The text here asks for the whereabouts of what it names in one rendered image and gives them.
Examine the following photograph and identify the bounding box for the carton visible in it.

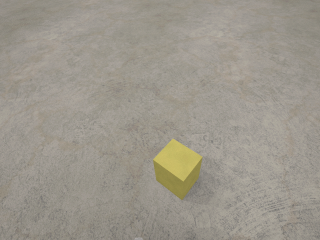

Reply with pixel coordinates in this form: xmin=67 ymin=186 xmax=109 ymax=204
xmin=153 ymin=139 xmax=203 ymax=200

